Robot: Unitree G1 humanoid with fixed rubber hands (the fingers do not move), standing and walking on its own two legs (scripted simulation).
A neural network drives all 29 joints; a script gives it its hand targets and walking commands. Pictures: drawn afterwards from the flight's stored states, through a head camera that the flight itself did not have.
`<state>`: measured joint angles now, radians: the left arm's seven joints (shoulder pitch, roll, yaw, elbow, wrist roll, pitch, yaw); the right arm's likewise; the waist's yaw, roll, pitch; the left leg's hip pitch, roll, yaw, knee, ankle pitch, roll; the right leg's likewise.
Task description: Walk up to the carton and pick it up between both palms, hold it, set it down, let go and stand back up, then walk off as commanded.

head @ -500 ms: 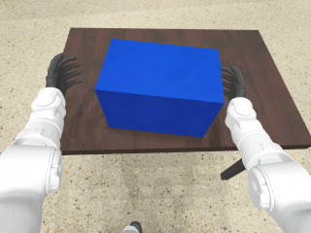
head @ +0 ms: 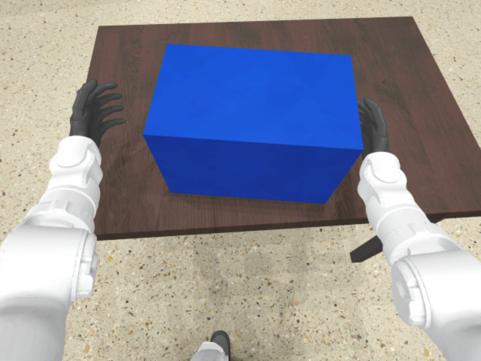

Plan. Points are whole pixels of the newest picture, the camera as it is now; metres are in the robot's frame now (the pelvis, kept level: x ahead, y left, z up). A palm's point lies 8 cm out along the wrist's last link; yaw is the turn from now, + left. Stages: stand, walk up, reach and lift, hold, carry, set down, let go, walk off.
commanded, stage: reach and lift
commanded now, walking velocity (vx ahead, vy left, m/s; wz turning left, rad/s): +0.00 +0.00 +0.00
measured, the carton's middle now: (252, 130) +0.51 +0.00 +0.01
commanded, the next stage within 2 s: none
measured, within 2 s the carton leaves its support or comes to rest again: neither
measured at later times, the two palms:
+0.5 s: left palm (117, 133) +0.48 +0.22 +0.05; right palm (372, 146) +0.46 -0.19 +0.04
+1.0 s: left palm (130, 137) +0.48 +0.21 +0.04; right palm (368, 153) +0.45 -0.19 +0.03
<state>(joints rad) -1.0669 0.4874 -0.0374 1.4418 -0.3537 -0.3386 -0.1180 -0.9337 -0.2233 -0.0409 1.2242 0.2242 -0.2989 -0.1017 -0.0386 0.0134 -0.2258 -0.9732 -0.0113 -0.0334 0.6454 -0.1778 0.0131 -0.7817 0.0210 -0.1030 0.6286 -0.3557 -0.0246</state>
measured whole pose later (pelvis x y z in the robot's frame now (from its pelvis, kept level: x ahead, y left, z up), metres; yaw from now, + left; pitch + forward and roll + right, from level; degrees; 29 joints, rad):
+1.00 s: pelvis +0.00 +0.00 +0.00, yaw +0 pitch +30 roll -3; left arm -1.09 0.34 0.14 1.50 -0.01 -0.50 -0.11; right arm -0.92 -0.10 -0.54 1.23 -0.16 -0.43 -0.05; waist -0.04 -0.02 -0.22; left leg -0.98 -0.01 -0.03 0.65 -0.18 0.02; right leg -0.79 0.02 -0.10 0.63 -0.36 -0.02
